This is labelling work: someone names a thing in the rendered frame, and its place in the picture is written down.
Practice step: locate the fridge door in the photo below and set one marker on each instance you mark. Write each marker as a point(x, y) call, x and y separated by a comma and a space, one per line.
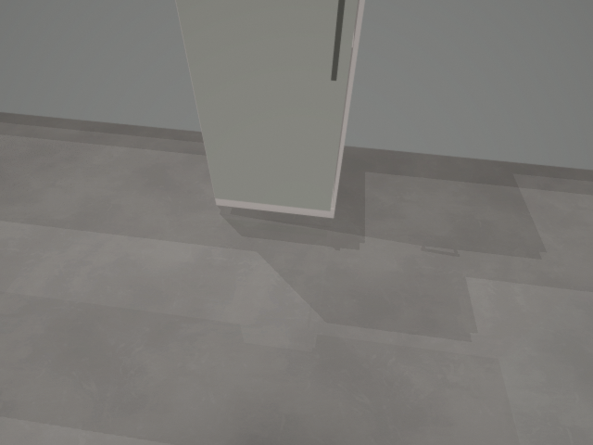
point(270, 115)

